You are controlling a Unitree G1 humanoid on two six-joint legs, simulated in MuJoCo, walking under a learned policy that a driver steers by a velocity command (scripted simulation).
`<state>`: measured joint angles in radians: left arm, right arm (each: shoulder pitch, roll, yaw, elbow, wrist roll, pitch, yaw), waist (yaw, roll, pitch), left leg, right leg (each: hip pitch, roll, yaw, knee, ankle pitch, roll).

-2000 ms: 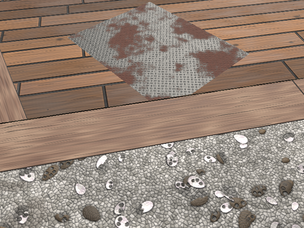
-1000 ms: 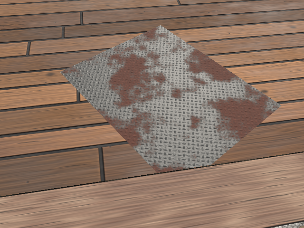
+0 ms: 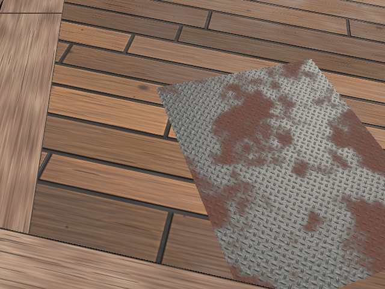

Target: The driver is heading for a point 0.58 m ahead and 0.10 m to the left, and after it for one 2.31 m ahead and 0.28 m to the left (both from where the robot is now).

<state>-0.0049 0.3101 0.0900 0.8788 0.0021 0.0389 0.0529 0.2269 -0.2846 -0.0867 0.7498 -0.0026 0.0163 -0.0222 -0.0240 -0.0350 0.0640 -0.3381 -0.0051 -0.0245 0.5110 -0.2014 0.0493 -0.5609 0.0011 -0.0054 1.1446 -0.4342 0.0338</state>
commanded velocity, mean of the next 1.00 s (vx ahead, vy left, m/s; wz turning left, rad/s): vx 0.05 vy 0.00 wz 0.42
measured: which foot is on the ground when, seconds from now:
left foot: down 0.00-0.32, up 0.34-0.72, down 0.74-1.00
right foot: up 0.00-0.30, down 0.32-0.74, up 0.76-1.00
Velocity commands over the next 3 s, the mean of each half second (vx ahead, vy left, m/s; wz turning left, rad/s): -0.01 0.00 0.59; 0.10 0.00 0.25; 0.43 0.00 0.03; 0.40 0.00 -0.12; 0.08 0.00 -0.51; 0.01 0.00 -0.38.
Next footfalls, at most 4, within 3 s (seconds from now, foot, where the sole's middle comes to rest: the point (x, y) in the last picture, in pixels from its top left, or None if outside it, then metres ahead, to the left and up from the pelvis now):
0.32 right None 0.03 -0.14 -0.78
0.74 left None -0.04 0.12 -0.78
1.22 right None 0.22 -0.05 -0.78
1.76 left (90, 281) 0.46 0.29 -0.78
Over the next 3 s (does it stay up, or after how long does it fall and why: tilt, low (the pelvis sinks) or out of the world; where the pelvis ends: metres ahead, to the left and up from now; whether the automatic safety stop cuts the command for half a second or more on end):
stays up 0.54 0.21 0.00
